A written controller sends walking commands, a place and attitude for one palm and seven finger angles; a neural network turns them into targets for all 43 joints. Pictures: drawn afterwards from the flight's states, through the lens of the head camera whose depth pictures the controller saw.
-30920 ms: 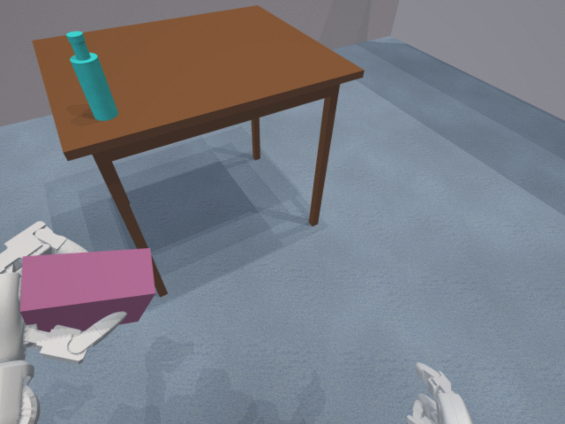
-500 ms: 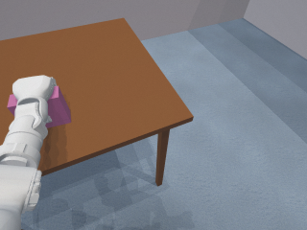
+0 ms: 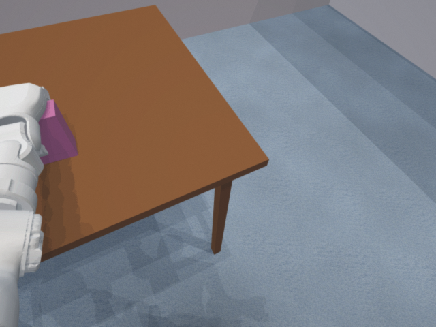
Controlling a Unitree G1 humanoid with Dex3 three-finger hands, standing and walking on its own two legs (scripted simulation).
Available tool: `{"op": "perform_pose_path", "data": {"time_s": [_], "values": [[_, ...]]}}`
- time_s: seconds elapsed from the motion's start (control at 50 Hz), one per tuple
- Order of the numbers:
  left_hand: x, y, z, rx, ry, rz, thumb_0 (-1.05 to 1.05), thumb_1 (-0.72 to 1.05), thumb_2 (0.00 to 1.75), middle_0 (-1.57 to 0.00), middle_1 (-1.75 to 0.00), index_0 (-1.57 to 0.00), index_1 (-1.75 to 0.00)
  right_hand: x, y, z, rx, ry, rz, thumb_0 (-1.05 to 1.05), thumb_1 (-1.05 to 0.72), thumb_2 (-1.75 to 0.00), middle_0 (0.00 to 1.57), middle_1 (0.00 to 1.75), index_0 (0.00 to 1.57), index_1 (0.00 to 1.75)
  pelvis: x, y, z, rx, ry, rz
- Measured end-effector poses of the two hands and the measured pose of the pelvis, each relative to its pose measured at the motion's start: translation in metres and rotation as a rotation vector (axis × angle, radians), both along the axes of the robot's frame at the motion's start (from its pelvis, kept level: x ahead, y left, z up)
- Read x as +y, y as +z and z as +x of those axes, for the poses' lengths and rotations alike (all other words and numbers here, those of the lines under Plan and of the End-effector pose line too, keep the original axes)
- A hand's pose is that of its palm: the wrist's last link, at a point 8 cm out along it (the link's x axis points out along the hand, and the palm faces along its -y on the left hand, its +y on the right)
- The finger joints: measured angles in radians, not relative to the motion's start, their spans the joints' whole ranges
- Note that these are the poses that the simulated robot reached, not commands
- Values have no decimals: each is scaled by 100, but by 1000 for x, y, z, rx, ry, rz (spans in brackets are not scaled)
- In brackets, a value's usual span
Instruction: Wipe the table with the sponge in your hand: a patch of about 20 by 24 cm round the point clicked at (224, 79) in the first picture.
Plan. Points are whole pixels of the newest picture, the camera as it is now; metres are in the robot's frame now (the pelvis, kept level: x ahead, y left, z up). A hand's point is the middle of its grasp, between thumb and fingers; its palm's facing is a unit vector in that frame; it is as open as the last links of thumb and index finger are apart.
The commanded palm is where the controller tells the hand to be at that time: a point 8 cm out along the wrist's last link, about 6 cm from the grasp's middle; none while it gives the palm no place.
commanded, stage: wipe forward along the middle lane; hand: left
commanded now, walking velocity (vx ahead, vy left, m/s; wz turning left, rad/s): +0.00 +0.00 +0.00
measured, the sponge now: (36, 143) +0.45 +0.35 +0.05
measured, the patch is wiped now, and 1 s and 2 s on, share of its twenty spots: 0.85 0.85 0.95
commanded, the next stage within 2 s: slide back across to the first lane in 0.24 s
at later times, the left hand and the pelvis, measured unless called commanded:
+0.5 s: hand (22, 115) +0.49 +0.37 +0.09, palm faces -0.13 +0.01 -0.99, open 9.2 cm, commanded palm +0.47 +0.37 +0.14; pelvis +0.01 +0.01 -0.01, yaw -1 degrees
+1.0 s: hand out of the picture +0.43 +0.43 +0.09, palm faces -0.16 +0.02 -0.99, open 9.2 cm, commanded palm +0.44 +0.41 +0.14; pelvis +0.01 +0.01 -0.01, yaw +1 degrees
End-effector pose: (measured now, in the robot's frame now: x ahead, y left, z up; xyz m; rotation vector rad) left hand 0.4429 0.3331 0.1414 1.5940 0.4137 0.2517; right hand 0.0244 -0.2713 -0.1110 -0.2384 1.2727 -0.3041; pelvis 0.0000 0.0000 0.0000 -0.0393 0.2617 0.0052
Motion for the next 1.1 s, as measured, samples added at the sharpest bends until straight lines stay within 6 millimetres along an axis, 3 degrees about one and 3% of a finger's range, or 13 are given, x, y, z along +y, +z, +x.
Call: {"op": "perform_pose_path", "data": {"time_s": [0.36, 0.5, 0.64, 0.94, 1.1], "values": [[23, 0, 30, 24, 22, -1, 1, -46, 110, -82, -141, -82, -144, 3, 4, -23, 96, -27, -36, 0, -90, -90, 20, 30, 20, 30, 7, -6, 7, 57, 0, -16], [29, 0, 33, 16, 8, -16, 1, -46, 110, -82, -141, -82, -144, 8, 3, -33, 134, -42, -27, 0, -90, -90, 20, 30, 20, 30, 11, -7, 9, 65, -9, -20], [41, 4, 24, 13, 24, -12, 0, -45, 110, -81, -141, -82, -144, 13, 1, -28, 131, -43, -11, 0, -90, -90, 20, 30, 20, 30, 12, -6, 12, 54, -11, -20], [79, 6, -13, 50, 50, -4, 0, -46, 110, -82, -141, -82, -144, 1, 4, 8, 72, 22, -47, 0, -90, -90, 20, 30, 20, 30, 10, -5, 10, 34, 13, -22], [90, 5, -26, 38, 53, -7, 0, -45, 110, -82, -140, -82, -143, -6, 5, 9, 80, 39, -70, 0, -90, -90, 20, 30, 20, 30, 9, -7, 4, 36, 18, -25]]}}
